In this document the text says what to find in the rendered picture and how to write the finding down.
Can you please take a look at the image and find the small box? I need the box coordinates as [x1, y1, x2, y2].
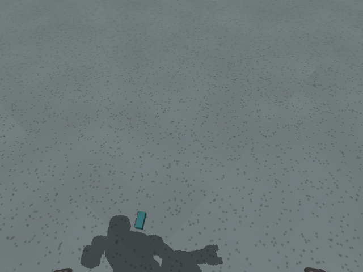
[135, 211, 146, 230]

